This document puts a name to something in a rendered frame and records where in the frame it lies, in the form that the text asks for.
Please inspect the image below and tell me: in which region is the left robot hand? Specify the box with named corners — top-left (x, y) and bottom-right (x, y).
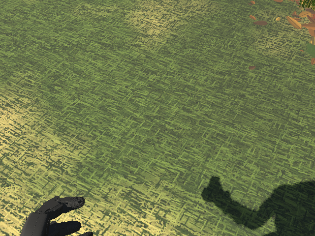
top-left (20, 196), bottom-right (94, 236)

